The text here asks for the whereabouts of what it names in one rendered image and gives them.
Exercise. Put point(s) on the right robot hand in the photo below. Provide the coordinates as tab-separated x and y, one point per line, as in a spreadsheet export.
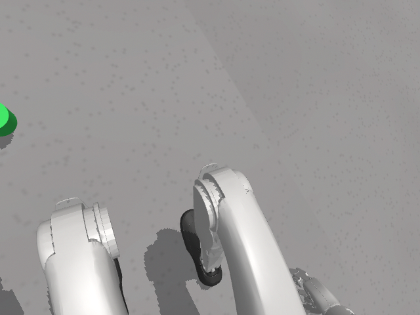
317	298

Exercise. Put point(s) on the tin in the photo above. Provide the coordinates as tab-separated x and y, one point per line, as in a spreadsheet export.
8	121

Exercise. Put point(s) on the right robot foot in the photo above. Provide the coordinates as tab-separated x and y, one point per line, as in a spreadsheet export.
192	244

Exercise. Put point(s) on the left robot foot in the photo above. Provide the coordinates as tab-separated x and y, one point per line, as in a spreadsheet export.
120	280

